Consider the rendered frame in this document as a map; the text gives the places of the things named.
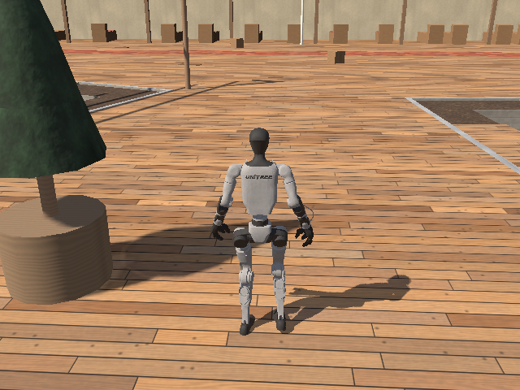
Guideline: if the robot head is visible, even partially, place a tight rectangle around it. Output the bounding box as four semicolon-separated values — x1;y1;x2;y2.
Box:
245;128;273;167

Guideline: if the left robot upper arm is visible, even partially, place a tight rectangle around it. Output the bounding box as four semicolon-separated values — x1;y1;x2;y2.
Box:
220;163;243;208

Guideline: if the right robot hand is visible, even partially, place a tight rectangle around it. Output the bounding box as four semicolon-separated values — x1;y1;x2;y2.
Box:
295;225;314;247

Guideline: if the robot right forearm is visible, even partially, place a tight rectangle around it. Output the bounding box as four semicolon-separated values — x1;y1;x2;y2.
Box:
292;195;311;229

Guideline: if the right robot upper arm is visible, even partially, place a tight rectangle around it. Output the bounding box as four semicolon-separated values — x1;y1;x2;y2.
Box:
276;163;300;208

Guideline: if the robot right shin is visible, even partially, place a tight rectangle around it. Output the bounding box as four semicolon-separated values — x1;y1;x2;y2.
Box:
273;264;286;320

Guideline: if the robot left forearm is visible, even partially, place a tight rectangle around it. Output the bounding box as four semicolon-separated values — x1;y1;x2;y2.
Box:
214;195;228;226

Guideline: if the left robot hand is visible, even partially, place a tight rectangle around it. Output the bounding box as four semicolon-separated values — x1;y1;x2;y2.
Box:
211;223;230;241

